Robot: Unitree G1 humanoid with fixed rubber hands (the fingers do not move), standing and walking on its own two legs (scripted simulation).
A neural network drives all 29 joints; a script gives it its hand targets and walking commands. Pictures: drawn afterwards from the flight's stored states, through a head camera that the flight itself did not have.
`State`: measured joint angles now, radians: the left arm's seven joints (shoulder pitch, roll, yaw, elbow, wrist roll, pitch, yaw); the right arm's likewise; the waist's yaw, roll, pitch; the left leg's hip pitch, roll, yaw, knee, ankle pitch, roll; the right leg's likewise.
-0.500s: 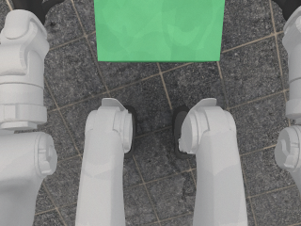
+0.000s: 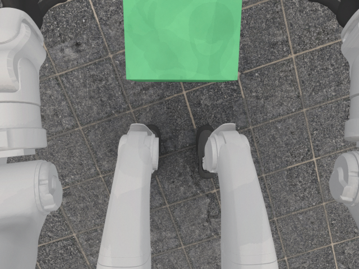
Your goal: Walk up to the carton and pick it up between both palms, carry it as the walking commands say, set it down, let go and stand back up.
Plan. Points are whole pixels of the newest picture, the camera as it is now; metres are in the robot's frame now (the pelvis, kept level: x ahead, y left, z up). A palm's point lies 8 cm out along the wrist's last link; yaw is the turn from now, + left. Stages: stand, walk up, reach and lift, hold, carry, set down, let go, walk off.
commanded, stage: set down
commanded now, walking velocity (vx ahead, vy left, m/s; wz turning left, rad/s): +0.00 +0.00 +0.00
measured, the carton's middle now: (181, 42) +0.54 +0.00 -0.46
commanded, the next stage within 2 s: let go in 0.34 s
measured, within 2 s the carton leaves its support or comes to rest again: neither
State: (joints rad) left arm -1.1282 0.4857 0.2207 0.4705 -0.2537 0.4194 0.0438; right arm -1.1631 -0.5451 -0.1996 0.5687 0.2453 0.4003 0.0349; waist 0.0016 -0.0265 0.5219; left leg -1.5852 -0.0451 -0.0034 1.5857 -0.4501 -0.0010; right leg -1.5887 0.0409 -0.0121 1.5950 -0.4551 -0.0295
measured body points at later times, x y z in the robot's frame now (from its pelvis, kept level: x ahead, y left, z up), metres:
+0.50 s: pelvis +0.04 +0.01 +0.10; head +0.35 +0.01 +0.42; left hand +0.52 +0.25 -0.02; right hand +0.53 -0.25 -0.02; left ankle +0.13 +0.11 -0.52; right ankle +0.13 -0.10 -0.52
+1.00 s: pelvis +0.13 +0.02 +0.19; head +0.27 +0.01 +0.61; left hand +0.39 +0.24 +0.09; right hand +0.38 -0.23 +0.09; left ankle +0.13 +0.11 -0.52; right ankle +0.13 -0.10 -0.52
